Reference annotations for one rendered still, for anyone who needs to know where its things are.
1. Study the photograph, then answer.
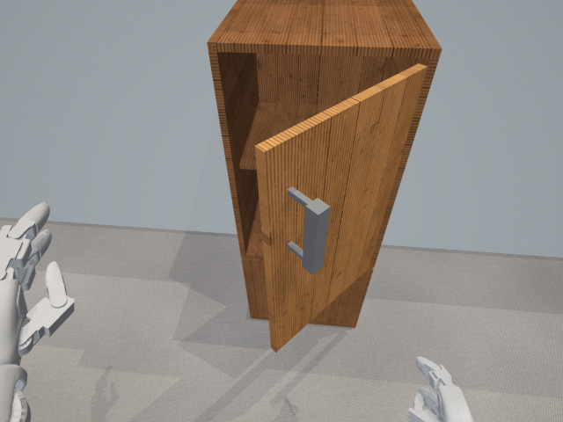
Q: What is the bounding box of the right robot hand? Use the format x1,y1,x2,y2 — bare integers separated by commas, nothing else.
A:
408,356,475,422

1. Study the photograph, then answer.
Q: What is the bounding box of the left robot forearm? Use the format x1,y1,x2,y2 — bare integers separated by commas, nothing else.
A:
0,364,31,422

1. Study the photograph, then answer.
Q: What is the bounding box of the cupboard door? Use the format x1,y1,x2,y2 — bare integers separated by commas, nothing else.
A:
255,63,428,352

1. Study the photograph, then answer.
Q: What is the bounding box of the handle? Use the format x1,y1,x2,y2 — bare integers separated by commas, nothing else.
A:
288,186,330,275

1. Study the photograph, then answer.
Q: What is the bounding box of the left robot hand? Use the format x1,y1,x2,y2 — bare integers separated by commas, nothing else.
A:
0,202,74,365

